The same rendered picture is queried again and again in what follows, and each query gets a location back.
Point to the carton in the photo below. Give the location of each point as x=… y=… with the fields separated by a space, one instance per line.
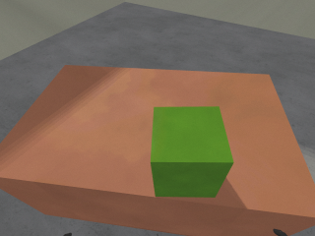
x=190 y=152

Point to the pedestal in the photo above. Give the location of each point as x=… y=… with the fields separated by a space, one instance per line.
x=83 y=151

